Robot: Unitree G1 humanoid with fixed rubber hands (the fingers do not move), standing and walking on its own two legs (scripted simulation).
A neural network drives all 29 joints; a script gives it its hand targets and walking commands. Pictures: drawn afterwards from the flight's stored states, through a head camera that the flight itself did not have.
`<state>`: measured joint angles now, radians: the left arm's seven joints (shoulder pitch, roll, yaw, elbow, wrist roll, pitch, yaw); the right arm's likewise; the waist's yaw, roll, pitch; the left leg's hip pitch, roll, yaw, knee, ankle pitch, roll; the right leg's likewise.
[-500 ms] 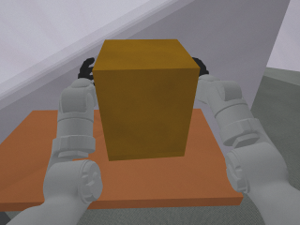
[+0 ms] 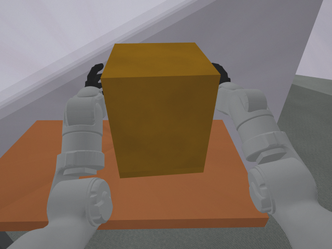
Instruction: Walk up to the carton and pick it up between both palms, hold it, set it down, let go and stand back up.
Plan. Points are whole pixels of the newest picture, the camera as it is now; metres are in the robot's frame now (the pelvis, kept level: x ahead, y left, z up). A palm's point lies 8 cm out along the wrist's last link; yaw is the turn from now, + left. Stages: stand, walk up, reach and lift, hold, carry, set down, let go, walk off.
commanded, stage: hold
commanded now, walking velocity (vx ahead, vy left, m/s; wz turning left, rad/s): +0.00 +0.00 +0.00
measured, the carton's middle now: (158, 107) +0.38 +0.01 +0.24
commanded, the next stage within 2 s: none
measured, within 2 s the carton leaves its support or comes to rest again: neither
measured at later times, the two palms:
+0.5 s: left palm (96, 96) +0.37 +0.15 +0.28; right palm (223, 94) +0.37 -0.14 +0.28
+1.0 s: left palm (95, 94) +0.37 +0.15 +0.29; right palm (224, 91) +0.36 -0.14 +0.29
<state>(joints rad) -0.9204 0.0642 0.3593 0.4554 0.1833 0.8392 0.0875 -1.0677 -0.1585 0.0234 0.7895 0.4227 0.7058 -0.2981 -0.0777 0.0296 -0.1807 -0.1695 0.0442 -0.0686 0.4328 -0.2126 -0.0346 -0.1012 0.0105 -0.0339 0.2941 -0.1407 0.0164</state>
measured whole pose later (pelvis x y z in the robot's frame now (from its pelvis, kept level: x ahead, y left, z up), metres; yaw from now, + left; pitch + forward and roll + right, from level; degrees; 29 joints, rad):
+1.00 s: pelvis -0.01 +0.00 +0.00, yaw -1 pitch -3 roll -2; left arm -0.96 0.06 0.38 0.52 0.20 0.83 0.09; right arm -1.11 -0.16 0.01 0.86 0.41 0.70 -0.28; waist -0.07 0.03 -0.19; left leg -0.18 0.05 -0.06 0.43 -0.20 -0.03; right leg -0.12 0.01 -0.02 0.30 -0.13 0.02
